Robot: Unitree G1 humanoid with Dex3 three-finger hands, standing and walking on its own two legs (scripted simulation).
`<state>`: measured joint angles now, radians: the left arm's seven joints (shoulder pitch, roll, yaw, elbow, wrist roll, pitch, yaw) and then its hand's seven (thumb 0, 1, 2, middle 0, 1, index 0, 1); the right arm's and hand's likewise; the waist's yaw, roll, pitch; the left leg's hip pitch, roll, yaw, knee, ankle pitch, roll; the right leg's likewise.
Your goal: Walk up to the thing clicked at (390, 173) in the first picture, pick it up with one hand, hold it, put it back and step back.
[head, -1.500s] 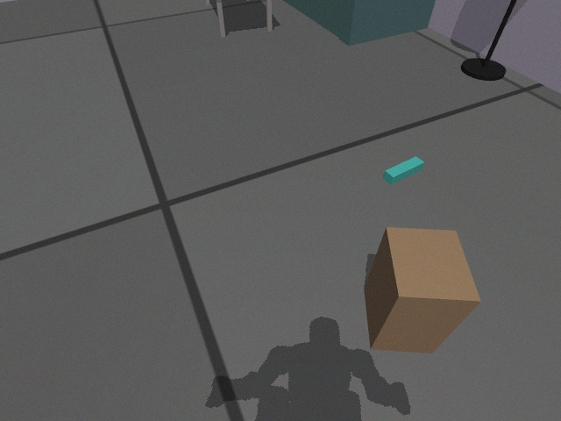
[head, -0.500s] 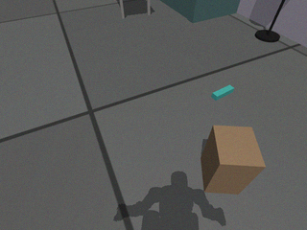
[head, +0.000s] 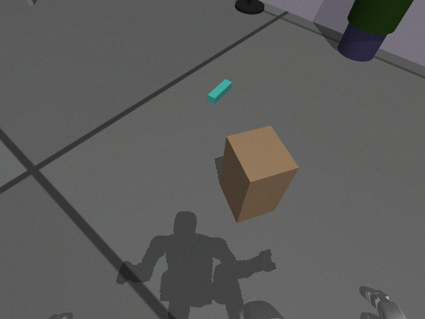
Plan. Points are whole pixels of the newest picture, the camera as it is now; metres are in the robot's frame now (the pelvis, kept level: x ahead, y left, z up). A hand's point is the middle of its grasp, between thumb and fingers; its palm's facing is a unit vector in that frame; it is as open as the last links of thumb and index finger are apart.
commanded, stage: walk up
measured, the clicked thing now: (220, 91) +1.61 +0.00 -0.75
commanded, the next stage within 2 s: none
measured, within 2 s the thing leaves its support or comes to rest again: neither
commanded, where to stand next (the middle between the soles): +0.07 -0.06 m, yaw -65 degrees
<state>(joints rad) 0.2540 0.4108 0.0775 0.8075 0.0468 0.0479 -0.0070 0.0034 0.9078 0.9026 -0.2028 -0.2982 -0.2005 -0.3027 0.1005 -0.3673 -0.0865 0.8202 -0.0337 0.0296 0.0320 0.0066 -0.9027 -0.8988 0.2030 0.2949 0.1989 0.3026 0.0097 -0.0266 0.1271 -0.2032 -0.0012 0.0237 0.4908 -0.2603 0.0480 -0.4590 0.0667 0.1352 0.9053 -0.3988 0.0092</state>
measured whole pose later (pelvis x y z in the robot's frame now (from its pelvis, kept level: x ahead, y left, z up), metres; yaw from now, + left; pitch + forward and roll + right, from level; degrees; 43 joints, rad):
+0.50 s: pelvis +0.02 -0.01 -0.01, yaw -27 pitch -2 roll +0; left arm 0.24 0.40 0.04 0.67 0.02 0.01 -0.02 0.00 0.91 0.90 -0.20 -0.30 -0.20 -0.30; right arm 0.29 -0.41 -0.07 0.74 0.01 0.03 0.05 0.01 -0.90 -0.90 0.20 0.29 0.20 0.30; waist -0.03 0.04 0.12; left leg -0.42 0.06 0.01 1.01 -0.50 -0.02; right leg -0.27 0.05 0.08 0.59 -0.29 -0.03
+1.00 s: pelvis +0.03 -0.01 -0.04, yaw -46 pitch -2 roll -2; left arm 0.25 0.42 0.08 0.73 0.02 0.02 -0.03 0.00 0.91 0.90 -0.20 -0.30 -0.20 -0.30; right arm 0.31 -0.47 -0.06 0.69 -0.02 0.00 0.00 0.01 -0.90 -0.90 0.21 0.30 0.20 0.30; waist -0.04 0.05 0.15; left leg -0.42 0.21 0.08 0.88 -0.41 -0.01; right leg -0.35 0.03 -0.01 0.75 -0.36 -0.01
